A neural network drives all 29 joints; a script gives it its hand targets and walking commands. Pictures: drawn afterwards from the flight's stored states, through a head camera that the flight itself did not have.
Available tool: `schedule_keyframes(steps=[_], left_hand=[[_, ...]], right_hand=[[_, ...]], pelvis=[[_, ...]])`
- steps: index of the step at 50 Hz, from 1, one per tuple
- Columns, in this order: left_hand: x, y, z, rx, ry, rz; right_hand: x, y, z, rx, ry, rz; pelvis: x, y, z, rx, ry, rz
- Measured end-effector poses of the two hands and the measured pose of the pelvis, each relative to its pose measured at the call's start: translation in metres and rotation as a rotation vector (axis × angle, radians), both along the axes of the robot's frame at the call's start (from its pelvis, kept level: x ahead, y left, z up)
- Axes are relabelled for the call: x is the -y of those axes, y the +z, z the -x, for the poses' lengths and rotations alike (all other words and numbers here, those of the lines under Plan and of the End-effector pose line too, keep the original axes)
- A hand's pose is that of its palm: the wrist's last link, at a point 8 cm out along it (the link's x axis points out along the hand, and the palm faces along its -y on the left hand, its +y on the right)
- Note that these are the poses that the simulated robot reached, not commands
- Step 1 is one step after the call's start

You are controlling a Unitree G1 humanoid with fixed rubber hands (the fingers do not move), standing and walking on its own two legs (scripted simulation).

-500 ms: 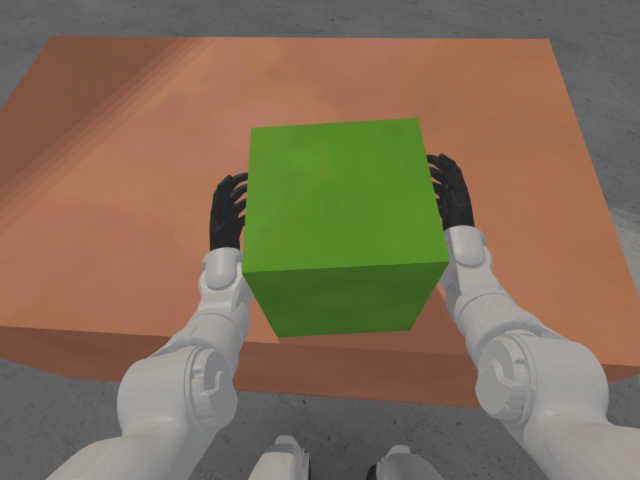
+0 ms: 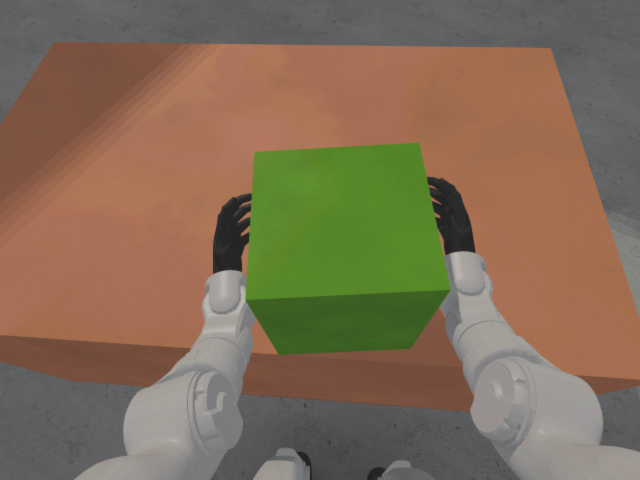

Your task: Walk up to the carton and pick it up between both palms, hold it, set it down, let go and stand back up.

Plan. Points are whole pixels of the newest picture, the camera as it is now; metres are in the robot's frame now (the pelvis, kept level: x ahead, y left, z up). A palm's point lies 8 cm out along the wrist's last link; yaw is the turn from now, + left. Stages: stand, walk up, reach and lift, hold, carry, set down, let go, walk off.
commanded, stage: reach and lift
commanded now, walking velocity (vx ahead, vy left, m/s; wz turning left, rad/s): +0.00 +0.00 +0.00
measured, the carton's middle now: (341, 261) +0.40 +0.02 -0.04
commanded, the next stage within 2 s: none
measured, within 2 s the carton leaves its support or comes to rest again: leaves its support in 1.24 s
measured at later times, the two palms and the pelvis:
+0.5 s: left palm (230, 259) +0.39 +0.17 -0.01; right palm (455, 239) +0.41 -0.13 +0.01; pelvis +0.00 +0.00 +0.01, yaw +0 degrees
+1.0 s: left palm (228, 264) +0.38 +0.17 +0.00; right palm (456, 245) +0.40 -0.13 +0.01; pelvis +0.00 +0.01 +0.01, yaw -1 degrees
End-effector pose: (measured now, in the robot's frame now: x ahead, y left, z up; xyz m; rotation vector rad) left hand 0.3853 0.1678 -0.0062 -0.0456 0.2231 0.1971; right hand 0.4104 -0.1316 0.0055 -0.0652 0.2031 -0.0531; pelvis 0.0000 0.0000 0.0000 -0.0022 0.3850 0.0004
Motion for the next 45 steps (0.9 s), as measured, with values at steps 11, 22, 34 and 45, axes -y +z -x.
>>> schedule_keyframes(steps=[11, 22, 34, 45], left_hand=[[0.0, 0.0003, -0.0001, -0.001, -0.001, -0.008], [0.0, 0.0002, -0.0001, -0.001, 0.0, -0.008], [0.0002, 0.0001, 0.0012, 0.009, 0.003, -0.001], [-0.0003, 0.0026, 0.0063, 0.039, -0.001, 0.006]], right_hand=[[0.0, 0.0006, 0.0001, 0.001, 0.003, 0.015], [-0.0001, 0.001, 0.0001, 0.002, 0.005, 0.025], [-0.0002, 0.0024, 0.0013, 0.015, 0.008, 0.049], [-0.0007, 0.0072, 0.0086, 0.047, 0.003, 0.058]], pelvis=[[-0.0005, 0.0036, 0.0012, -0.013, -0.001, 0.003], [-0.0021, 0.0053, 0.001, -0.022, -0.005, 0.006], [-0.0052, 0.0056, 0.0003, -0.039, -0.007, 0.013], [-0.008, 0.0085, 0.0019, -0.041, -0.004, 0.018]])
